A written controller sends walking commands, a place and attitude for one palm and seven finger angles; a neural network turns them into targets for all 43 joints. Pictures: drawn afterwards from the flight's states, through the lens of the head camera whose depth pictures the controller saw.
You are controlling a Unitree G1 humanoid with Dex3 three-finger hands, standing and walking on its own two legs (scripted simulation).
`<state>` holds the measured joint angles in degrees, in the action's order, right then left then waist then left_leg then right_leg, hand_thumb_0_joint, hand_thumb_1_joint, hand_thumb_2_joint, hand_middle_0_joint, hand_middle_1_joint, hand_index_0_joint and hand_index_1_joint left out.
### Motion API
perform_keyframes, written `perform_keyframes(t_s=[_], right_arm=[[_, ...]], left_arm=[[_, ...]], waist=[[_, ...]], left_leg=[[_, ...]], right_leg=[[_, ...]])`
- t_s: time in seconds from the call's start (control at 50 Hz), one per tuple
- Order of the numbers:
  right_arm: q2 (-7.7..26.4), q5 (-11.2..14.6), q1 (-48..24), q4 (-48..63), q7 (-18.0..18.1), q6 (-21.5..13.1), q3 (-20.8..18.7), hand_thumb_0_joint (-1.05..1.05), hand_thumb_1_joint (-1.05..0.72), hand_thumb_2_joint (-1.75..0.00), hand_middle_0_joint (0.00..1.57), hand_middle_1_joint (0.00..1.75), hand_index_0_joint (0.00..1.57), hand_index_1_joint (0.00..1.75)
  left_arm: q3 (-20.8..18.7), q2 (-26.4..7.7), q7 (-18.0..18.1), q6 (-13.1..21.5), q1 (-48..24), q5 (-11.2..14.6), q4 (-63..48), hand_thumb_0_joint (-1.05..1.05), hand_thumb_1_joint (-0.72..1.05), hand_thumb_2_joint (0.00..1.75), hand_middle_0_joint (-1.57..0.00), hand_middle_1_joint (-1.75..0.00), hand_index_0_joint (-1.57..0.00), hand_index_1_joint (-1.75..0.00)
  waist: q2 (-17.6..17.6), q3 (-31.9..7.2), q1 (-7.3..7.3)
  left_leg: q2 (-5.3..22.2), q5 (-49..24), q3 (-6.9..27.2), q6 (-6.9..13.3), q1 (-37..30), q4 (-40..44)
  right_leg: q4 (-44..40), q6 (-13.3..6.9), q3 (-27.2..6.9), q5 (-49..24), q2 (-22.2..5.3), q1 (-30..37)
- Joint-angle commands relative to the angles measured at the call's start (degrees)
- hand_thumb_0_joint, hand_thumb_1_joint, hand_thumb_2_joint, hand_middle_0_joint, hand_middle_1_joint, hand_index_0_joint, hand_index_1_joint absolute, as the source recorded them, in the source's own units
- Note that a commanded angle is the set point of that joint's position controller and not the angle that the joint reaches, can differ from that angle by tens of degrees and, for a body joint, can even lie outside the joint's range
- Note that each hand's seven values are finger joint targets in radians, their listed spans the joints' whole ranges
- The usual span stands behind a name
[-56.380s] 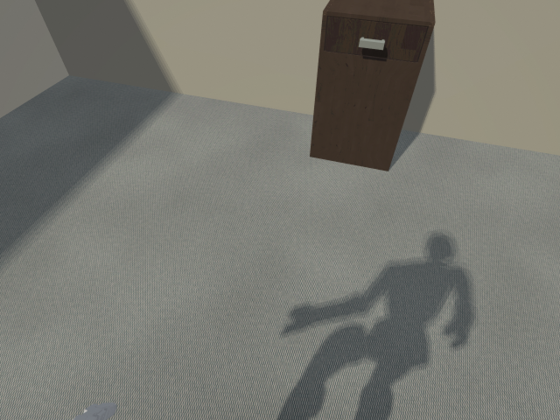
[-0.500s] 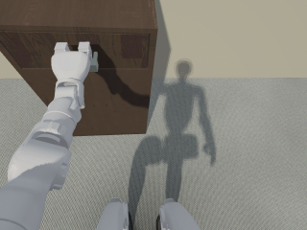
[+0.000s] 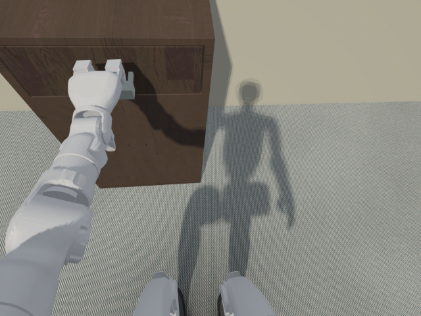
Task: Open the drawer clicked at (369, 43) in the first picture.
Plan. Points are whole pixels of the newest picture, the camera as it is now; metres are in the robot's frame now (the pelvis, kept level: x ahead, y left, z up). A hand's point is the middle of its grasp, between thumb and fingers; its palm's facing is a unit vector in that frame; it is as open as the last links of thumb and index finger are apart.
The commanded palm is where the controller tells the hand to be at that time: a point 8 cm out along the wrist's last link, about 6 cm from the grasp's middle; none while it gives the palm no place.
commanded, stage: lift the fingers back up to retry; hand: left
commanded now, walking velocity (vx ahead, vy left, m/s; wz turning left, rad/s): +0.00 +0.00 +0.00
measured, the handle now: (110, 83) +0.61 +0.17 +0.01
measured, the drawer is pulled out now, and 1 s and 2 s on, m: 0.00 0.00 0.00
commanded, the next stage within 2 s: re-aim the fingers above the handle in 0.56 s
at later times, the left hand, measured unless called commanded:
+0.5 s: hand (99, 91) +0.52 +0.17 +0.07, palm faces -0.07 -0.07 -1.00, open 13.8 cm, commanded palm +0.50 +0.17 +0.13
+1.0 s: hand (91, 102) +0.50 +0.18 +0.07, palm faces -0.10 -0.04 -0.99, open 13.8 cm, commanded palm +0.50 +0.17 +0.12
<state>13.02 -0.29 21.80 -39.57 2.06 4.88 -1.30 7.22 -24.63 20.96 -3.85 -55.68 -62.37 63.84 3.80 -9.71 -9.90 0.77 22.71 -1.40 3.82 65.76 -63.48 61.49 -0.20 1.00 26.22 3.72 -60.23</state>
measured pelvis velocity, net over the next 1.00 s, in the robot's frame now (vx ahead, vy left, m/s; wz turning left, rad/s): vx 0.06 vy -0.03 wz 0.04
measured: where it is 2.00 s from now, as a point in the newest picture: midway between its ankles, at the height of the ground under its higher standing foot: outside the picture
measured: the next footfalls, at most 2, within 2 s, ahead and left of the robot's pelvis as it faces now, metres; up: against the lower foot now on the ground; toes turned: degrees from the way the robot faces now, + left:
none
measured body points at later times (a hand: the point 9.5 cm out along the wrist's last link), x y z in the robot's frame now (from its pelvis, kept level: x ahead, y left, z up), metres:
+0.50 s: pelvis +0.06 -0.01 +0.05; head +0.14 -0.01 +0.50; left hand +0.52 +0.17 +0.12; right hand +0.08 -0.28 -0.08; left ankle +0.06 +0.08 -0.65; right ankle +0.02 -0.12 -0.65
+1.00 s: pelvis +0.06 -0.03 +0.05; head +0.13 -0.03 +0.50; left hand +0.50 +0.18 +0.12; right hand +0.11 -0.29 -0.08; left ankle +0.06 +0.08 -0.65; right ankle +0.02 -0.12 -0.65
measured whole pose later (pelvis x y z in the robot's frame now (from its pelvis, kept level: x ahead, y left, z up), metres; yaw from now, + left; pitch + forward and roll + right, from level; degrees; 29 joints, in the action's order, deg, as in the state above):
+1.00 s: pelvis +0.06 -0.03 +0.05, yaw +2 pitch +17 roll -1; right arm 13.2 0.4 18.1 -39.4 1.4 9.1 -3.9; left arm 8.8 -22.3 16.1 -1.0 -41.9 -59.6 56.5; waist 2.8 -8.9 -5.0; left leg 0.3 21.0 -0.1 1.4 42.5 -46.7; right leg 44.7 -2.6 1.3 24.5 3.7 -37.0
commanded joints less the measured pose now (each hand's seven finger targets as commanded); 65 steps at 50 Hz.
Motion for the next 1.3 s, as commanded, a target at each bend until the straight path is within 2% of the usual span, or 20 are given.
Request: perform_keyframes(t_s=[0.0,0.18,0.28,0.36,0.42,0.5,0.58,0.68,0.72,0.74,0.8,0.82,0.9,0.98,1.02,1.04,1.06,1.12,1.22,1.28], right_arm=[[10.39,-0.40,8.00,2.34,1.05,-0.65,-3.88,0.00,-0.90,-0.90,0.20,0.30,0.20,0.30],[9.69,-0.53,7.71,1.60,0.95,0.23,-4.36,0.00,-0.90,-0.90,0.20,0.30,0.20,0.30],[9.56,-0.01,6.84,1.90,0.32,1.84,-4.48,0.00,-0.90,-0.90,0.20,0.30,0.20,0.30],[9.45,0.28,5.70,2.92,0.25,2.68,-4.77,0.00,-0.90,-0.90,0.20,0.30,0.20,0.30],[9.02,0.24,5.00,3.31,0.11,3.07,-4.97,0.00,-0.90,-0.90,0.20,0.30,0.20,0.30],[9.04,-0.12,3.89,3.92,0.00,3.43,-5.30,0.00,-0.90,-0.90,0.20,0.30,0.20,0.30],[8.56,-0.36,3.03,3.58,-0.68,3.21,-5.93,0.00,-0.90,-0.90,0.20,0.30,0.20,0.30],[8.56,-0.48,2.44,3.26,-0.76,3.18,-6.16,0.00,-0.90,-0.90,0.20,0.30,0.20,0.30],[8.64,-0.41,1.74,3.49,-0.51,3.58,-5.56,0.00,-0.90,-0.90,0.20,0.30,0.20,0.30],[8.82,-0.31,1.61,3.69,-0.29,3.87,-5.47,0.00,-0.90,-0.90,0.20,0.30,0.20,0.30],[8.65,0.14,1.16,4.08,-0.43,3.61,-5.30,0.00,-0.90,-0.90,0.20,0.30,0.20,0.30],[8.75,0.43,1.12,3.93,-0.33,3.68,-5.28,0.00,-0.90,-0.90,0.20,0.30,0.20,0.30],[8.72,0.32,1.66,4.04,0.06,3.27,-5.51,0.00,-0.90,-0.90,0.20,0.30,0.20,0.30],[8.73,0.17,2.18,3.32,0.80,2.72,-5.46,0.00,-0.90,-0.90,0.20,0.30,0.20,0.30],[8.29,0.13,2.31,3.45,0.83,2.18,-5.17,0.00,-0.90,-0.90,0.20,0.30,0.20,0.30],[8.52,0.08,2.49,3.11,0.92,2.14,-5.20,0.00,-0.90,-0.90,0.20,0.30,0.20,0.30],[8.42,0.04,2.23,3.35,0.93,1.86,-4.86,0.00,-0.90,-0.90,0.20,0.30,0.20,0.30],[8.58,-0.27,2.05,3.75,0.86,1.84,-4.25,0.00,-0.90,-0.90,0.20,0.30,0.20,0.30],[9.47,0.02,2.84,4.12,0.10,2.51,-4.16,0.00,-0.90,-0.90,0.20,0.30,0.20,0.30],[9.83,0.66,4.60,3.99,0.19,2.15,-4.82,0.00,-0.90,-0.90,0.20,0.30,0.20,0.30]], left_arm=[[-4.02,-10.98,2.79,-0.90,-26.86,0.54,-12.04,0.00,-0.50,0.30,-0.30,-1.20,-0.30,-1.20],[-2.79,-8.07,2.83,0.32,-22.04,0.77,-15.43,0.00,-0.50,0.30,-0.30,-1.20,-0.30,-1.20],[-1.96,-5.94,1.01,-0.74,-14.69,1.82,-11.85,0.00,-0.50,0.30,-0.30,-1.20,-0.30,-1.20],[-3.07,-7.62,-0.42,0.66,-14.87,2.06,-17.04,0.00,-0.50,0.30,-0.30,-1.20,-0.30,-1.20],[-1.73,-5.02,-1.28,2.34,-10.78,1.93,-16.81,0.00,-0.50,0.30,-0.30,-1.20,-0.30,-1.20],[-5.17,-8.41,-0.61,5.03,-9.01,1.81,-21.65,0.00,-0.50,0.30,-0.30,-1.20,-0.30,-1.20],[-3.30,-4.88,1.78,5.82,-9.06,0.76,-22.57,0.00,-0.50,0.30,-0.30,-1.20,-0.30,-1.20],[-6.16,-8.21,4.29,4.31,-10.15,-0.14,-22.86,0.00,-0.50,0.30,-0.30,-1.20,-0.30,-1.20],[-8.88,-12.57,4.36,3.49,-9.67,-0.39,-22.16,0.00,-0.50,0.30,-0.30,-1.20,-0.30,-1.20],[-9.97,-13.83,4.24,2.44,-7.30,-0.34,-19.50,0.00,-0.50,0.30,-0.30,-1.20,-0.30,-1.20],[-4.22,-7.59,2.44,1.27,-8.58,0.44,-18.24,0.00,-0.50,0.30,-0.30,-1.20,-0.30,-1.20],[-3.96,-8.50,1.68,1.42,-9.64,0.12,-18.18,0.00,-0.50,0.30,-0.30,-1.20,-0.30,-1.20],[1.63,-2.22,-2.81,3.05,-12.14,3.27,-19.80,0.00,-0.50,0.30,-0.30,-1.20,-0.30,-1.20],[-0.05,-4.77,-3.64,6.88,-13.82,2.53,-19.74,0.00,-0.50,0.30,-0.30,-1.20,-0.30,-1.20],[-3.31,-8.64,-1.94,9.11,-16.16,1.38,-21.21,0.00,-0.50,0.30,-0.30,-1.20,-0.30,-1.20],[-5.72,-10.84,-0.64,8.94,-14.52,0.90,-18.43,0.00,-0.50,0.30,-0.30,-1.20,-0.30,-1.20],[-7.20,-13.09,0.97,9.33,-16.78,-0.02,-20.37,0.00,-0.50,0.30,-0.30,-1.20,-0.30,-1.20],[-12.62,-19.53,5.28,6.34,-14.35,-1.70,-15.73,0.00,-0.50,0.30,-0.30,-1.20,-0.30,-1.20],[-11.01,-19.38,5.87,-1.60,-12.28,-1.76,-9.58,0.00,-0.50,0.30,-0.30,-1.20,-0.30,-1.20],[-4.24,-11.91,0.88,-2.65,-14.03,0.61,-9.77,0.00,-0.50,0.30,-0.30,-1.20,-0.30,-1.20]], waist=[[3.62,-28.49,-0.85],[5.05,-26.34,0.69],[-0.06,-20.55,1.37],[-0.40,-22.92,2.43],[-1.77,-20.92,2.39],[-0.85,-22.88,4.18],[0.46,-21.52,3.32],[-0.14,-25.01,3.81],[-0.41,-26.89,4.83],[-1.35,-24.28,5.06],[-2.90,-21.69,3.38],[-2.92,-21.64,3.09],[-3.51,-19.20,0.65],[-2.38,-16.69,0.55],[-0.07,-19.86,1.82],[0.18,-17.82,2.17],[0.71,-21.00,2.80],[-0.50,-22.80,4.63],[-1.75,-26.05,4.69],[-2.97,-25.30,2.05]], left_leg=[[0.92,-7.96,6.99,-1.69,-35.97,11.85],[0.62,-21.42,4.59,-2.03,-43.77,14.81],[0.05,-23.36,2.83,-1.60,-41.52,16.95],[-0.51,-26.95,1.65,-1.27,-43.11,18.06],[-0.86,-29.01,1.01,-1.01,-42.73,18.00],[-1.18,-31.79,0.71,-1.02,-43.09,17.62],[-1.06,-32.21,0.73,-1.25,-44.27,16.61],[-1.54,-32.21,0.62,-1.22,-44.37,15.92],[-2.00,-31.61,-0.08,-1.05,-42.67,16.17],[-2.26,-30.01,-0.13,-0.97,-40.97,16.37],[-2.50,-27.12,-0.48,-0.81,-39.92,17.37],[-2.24,-26.25,-0.36,-0.82,-40.53,17.70],[-2.31,-24.02,0.06,-0.43,-42.34,18.06],[-2.30,-20.22,0.76,-0.33,-40.43,17.55],[-2.26,-19.96,0.80,-0.53,-39.53,16.83],[-2.24,-19.23,1.01,-0.56,-37.96,16.46],[-2.19,-19.32,1.03,-0.67,-37.10,16.00],[-2.48,-20.01,0.56,-0.86,-32.34,15.42],[-2.45,-20.79,-1.06,-1.00,-32.18,16.15],[-2.02,-20.45,-0.88,-0.68,-36.03,17.31]], right_leg=[[-12.34,-1.96,1.67,-6.15,0.99,4.69],[-17.31,-2.24,1.68,-14.39,1.59,12.55],[-20.25,-2.01,1.21,-18.93,1.62,18.41],[-21.29,-1.83,0.11,-25.04,1.17,24.33],[-21.57,-1.64,-0.29,-28.25,1.00,25.56],[-20.72,-1.98,-1.00,-32.29,0.67,28.74],[-20.34,-1.84,-0.72,-30.90,0.76,25.42],[-19.46,-1.87,-0.99,-32.55,0.69,27.15],[-19.44,-1.45,-1.74,-34.77,0.45,30.03],[-19.75,-1.67,-1.65,-34.47,0.51,30.79],[-21.37,-1.38,-1.68,-33.13,0.32,30.54],[-21.56,-1.09,-1.87,-31.79,0.36,29.51],[-23.36,-1.11,-2.05,-29.86,0.07,28.41],[-22.67,-1.36,-2.21,-25.01,-0.06,24.72],[-21.24,-1.34,-2.47,-23.23,-0.08,23.79],[-20.69,-1.89,-2.12,-22.18,0.08,22.82],[-19.68,-1.63,-2.38,-21.95,0.03,22.79],[-17.84,-1.57,-2.10,-23.30,0.12,25.43],[-19.08,-0.98,-2.22,-26.87,0.36,29.88],[-21.46,-0.65,-2.15,-27.27,0.57,30.05]])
